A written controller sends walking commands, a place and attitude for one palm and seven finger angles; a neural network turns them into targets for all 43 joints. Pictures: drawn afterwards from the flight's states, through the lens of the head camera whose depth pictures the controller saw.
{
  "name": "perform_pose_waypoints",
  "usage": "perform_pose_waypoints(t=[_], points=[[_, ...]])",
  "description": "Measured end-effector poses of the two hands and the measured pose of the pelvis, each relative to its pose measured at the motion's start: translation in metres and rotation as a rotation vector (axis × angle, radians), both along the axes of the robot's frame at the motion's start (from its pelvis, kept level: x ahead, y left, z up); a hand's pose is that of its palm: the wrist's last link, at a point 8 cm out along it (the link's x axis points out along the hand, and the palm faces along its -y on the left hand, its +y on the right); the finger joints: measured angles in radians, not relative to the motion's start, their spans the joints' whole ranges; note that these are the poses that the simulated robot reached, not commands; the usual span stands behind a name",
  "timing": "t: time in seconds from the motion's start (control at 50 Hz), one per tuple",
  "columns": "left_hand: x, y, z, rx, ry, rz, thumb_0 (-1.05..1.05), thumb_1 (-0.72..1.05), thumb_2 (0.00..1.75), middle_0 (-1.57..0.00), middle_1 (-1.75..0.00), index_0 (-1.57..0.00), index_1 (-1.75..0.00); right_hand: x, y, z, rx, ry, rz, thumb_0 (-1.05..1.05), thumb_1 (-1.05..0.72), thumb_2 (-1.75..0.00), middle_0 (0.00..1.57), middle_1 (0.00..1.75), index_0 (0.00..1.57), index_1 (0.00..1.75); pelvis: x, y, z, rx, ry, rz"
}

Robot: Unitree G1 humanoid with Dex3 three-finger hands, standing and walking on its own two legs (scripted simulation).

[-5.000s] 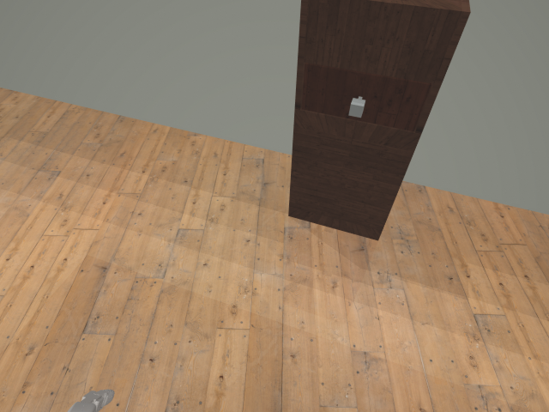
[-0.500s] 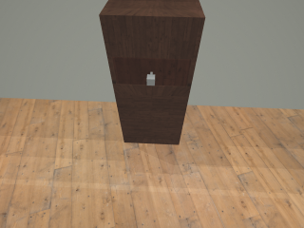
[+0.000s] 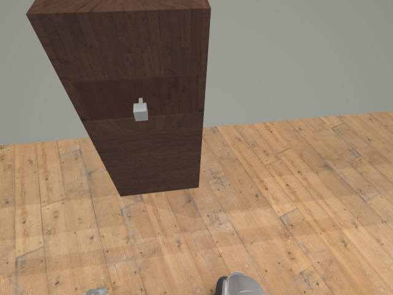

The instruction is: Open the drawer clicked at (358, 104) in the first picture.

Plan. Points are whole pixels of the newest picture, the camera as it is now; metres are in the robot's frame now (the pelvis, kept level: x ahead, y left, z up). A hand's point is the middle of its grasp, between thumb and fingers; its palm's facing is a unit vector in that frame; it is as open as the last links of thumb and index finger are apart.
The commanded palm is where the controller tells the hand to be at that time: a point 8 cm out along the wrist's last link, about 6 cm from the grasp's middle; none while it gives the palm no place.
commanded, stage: take the last steps up to it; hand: left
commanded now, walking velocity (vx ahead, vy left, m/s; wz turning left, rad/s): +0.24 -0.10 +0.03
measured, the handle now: (140, 107) +0.66 +0.18 -0.07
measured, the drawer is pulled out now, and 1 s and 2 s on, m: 0.00 0.00 0.00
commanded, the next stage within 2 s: come to a stop and stand still in 0.24 s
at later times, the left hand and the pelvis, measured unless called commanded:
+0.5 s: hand out of the picture +0.14 +0.13 -0.17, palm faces +0.12 -0.98 -0.12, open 7.3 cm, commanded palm none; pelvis +0.15 -0.03 +0.01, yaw +2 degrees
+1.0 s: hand (162, 293) +0.15 +0.07 -0.13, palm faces +0.09 -0.96 -0.28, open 7.4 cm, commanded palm none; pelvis +0.11 -0.11 +0.03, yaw +1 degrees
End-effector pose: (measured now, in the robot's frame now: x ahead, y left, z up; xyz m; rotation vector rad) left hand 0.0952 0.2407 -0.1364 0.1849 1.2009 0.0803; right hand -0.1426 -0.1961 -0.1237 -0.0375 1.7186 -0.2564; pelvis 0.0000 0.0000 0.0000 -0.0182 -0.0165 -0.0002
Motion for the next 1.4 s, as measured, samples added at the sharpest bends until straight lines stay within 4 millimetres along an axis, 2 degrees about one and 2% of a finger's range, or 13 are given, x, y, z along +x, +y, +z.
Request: perform_pose_waypoints(t=[0.04, 0.1, 0.26, 0.34, 0.42, 0.52, 0.64, 0.74, 0.84, 1.0, 1.1, 1.24, 1.4], points=[[0.033, -0.011, -0.003, 0.023, -0.068, -0.006, 0.00, 0.91, 0.90, -0.20, -0.30, -0.19, -0.30, 0.010, -0.012, -0.011, 0.022, 0.034, -0.018, 0.01, -0.91, -0.90, 0.20, 0.30, 0.21, 0.30, 0.019, -0.014, -0.011, 0.016, -0.002, -0.003], [0.054, -0.026, 0.003, 0.027, -0.100, 0.007, 0.00, 0.91, 0.90, -0.20, -0.30, -0.19, -0.30, 0.053, -0.032, -0.019, 0.018, -0.013, -0.005, 0.01, -0.91, -0.90, 0.20, 0.30, 0.21, 0.30, 0.036, -0.025, -0.009, 0.007, -0.022, 0.007], [0.055, -0.046, 0.014, 0.020, -0.030, 0.076, -0.01, 0.94, 0.90, -0.20, -0.30, -0.20, -0.30, 0.231, -0.069, -0.007, -0.034, -0.373, 0.123, 0.01, -0.91, -0.90, 0.20, 0.29, 0.20, 0.29, 0.081, -0.037, 0.012, -0.014, -0.015, 0.035], [0.052, -0.047, 0.007, -0.007, 0.009, 0.113, -0.01, 0.94, 0.90, -0.20, -0.30, -0.20, -0.30, 0.296, -0.073, 0.005, -0.064, -0.474, 0.184, 0.01, -0.94, -0.90, 0.20, 0.29, 0.20, 0.29, 0.104, -0.036, 0.013, -0.029, -0.011, 0.042], [0.044, -0.048, -0.008, -0.048, 0.074, 0.162, 0.00, 0.92, 0.90, -0.20, -0.30, -0.20, -0.30, 0.338, -0.066, 0.009, -0.083, -0.519, 0.236, 0.01, -0.94, -0.90, 0.19, 0.29, 0.20, 0.29, 0.129, -0.030, 0.009, -0.037, -0.018, 0.046], [0.032, -0.060, -0.007, -0.072, 0.180, 0.184, 0.00, 0.92, 0.90, -0.20, -0.30, -0.19, -0.30, 0.364, -0.052, 0.013, -0.072, -0.505, 0.251, 0.00, -0.94, -0.90, 0.20, 0.29, 0.20, 0.30, 0.149, -0.027, 0.016, 0.004, -0.018, 0.024], [0.024, -0.063, 0.006, -0.027, 0.257, 0.172, 0.00, 0.91, 0.90, -0.20, -0.30, -0.20, -0.30, 0.370, -0.054, 0.003, -0.045, -0.489, 0.214, 0.00, -0.94, -0.90, 0.20, 0.30, 0.21, 0.30, 0.147, -0.033, 0.018, 0.034, -0.008, 0.014], [0.031, -0.060, 0.018, 0.063, 0.230, 0.166, 0.00, 0.91, 0.90, -0.20, -0.30, -0.20, -0.30, 0.351, -0.083, -0.009, -0.030, -0.443, 0.195, -0.01, -0.94, -0.90, 0.20, 0.30, 0.21, 0.30, 0.134, -0.055, 0.016, 0.040, -0.006, 0.004], [0.037, -0.075, 0.024, 0.134, 0.140, 0.146, 0.00, 0.91, 0.90, -0.20, -0.30, -0.19, -0.30, 0.329, -0.120, -0.027, 0.005, -0.419, 0.159, 0.00, -0.92, -0.90, 0.20, 0.30, 0.21, 0.30, 0.125, -0.087, 0.007, 0.055, -0.023, 0.003], [0.043, -0.120, 0.043, 0.096, 0.057, 0.140, 0.00, 0.91, 0.90, -0.20, -0.30, -0.20, -0.30, 0.296, -0.155, -0.013, 0.028, -0.369, 0.161, 0.01, -0.91, -0.90, 0.20, 0.29, 0.20, 0.30, 0.113, -0.114, 0.025, 0.085, -0.010, 0.013], [0.029, -0.123, 0.051, 0.109, 0.044, 0.176, 0.01, 0.93, 0.90, -0.21, -0.30, -0.20, -0.30, 0.272, -0.169, -0.009, 0.022, -0.308, 0.189, 0.01, -0.91, -0.90, 0.20, 0.29, 0.20, 0.30, 0.102, -0.120, 0.031, 0.097, 0.000, 0.033], [-0.016, -0.114, 0.053, 0.115, 0.114, 0.219, 0.00, 0.91, 0.90, -0.21, -0.30, -0.20, -0.30, 0.254, -0.168, -0.006, 0.017, -0.276, 0.218, 0.01, -0.91, -0.90, 0.19, 0.29, 0.20, 0.29, 0.090, -0.112, 0.033, 0.099, 0.005, 0.045], [-0.053, -0.093, 0.039, 0.060, 0.208, 0.219, 0.00, 0.91, 0.90, -0.20, -0.30, -0.20, -0.30, 0.245, -0.132, 0.006, 0.004, -0.317, 0.209, 0.01, -0.91, -0.90, 0.19, 0.29, 0.20, 0.29, 0.083, -0.087, 0.033, 0.072, 0.020, 0.030]])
